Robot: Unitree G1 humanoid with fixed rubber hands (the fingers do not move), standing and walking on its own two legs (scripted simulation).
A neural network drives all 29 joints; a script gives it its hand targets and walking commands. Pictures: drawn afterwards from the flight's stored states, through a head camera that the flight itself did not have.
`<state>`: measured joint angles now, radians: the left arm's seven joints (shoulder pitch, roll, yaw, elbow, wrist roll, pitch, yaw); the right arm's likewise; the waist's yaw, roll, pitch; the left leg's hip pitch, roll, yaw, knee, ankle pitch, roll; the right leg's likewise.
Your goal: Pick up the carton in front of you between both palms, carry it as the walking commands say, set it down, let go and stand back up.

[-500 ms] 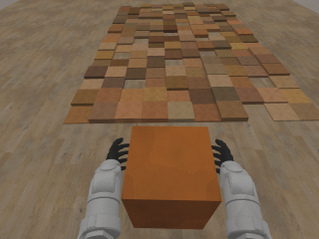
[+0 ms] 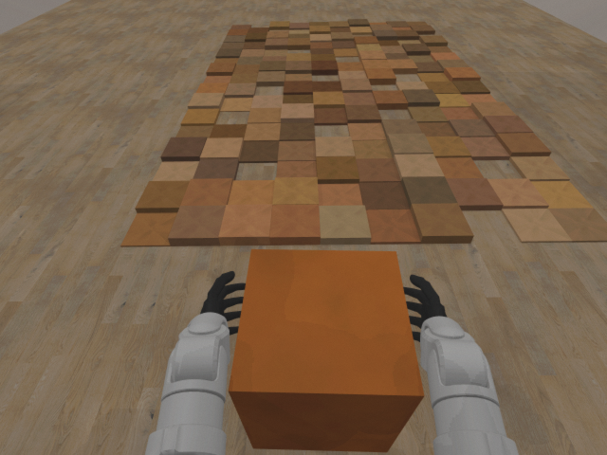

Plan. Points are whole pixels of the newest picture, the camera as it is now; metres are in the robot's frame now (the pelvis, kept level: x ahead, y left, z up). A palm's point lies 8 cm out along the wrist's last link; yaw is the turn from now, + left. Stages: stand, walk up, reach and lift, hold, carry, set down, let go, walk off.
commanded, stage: reach and lift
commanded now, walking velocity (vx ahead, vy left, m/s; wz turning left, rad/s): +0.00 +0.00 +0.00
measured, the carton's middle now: (321, 354) +0.28 +0.00 -0.04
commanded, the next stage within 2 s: hold in 0.04 s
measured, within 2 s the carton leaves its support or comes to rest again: neither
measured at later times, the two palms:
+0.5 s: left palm (211, 323) +0.28 +0.15 +0.05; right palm (437, 327) +0.27 -0.15 +0.05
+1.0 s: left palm (211, 320) +0.28 +0.15 +0.05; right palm (436, 324) +0.28 -0.15 +0.05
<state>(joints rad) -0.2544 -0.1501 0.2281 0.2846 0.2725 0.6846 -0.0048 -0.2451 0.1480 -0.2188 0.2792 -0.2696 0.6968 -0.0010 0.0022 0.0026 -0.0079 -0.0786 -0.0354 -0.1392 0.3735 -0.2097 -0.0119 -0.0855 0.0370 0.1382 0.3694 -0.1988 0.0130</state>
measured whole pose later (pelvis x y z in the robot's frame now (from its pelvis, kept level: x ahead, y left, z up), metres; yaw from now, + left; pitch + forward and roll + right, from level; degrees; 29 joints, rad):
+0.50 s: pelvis -0.01 +0.00 +0.00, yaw +0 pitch -7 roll +0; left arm -0.30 -0.16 0.26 0.26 0.28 0.75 -0.01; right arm -0.29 0.16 -0.25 0.26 -0.28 0.76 0.01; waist 0.00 0.00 0.01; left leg -0.06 -0.04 -0.13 0.38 -0.20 -0.01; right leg -0.07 0.04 0.13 0.38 -0.19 0.01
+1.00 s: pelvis -0.01 +0.00 +0.00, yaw +0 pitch -7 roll +0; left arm -0.27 -0.15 0.22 0.23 0.28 0.76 -0.01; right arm -0.26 0.15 -0.22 0.23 -0.28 0.77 0.01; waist 0.00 0.00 0.01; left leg -0.04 -0.03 -0.13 0.35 -0.20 -0.01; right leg -0.04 0.03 0.13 0.35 -0.19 0.01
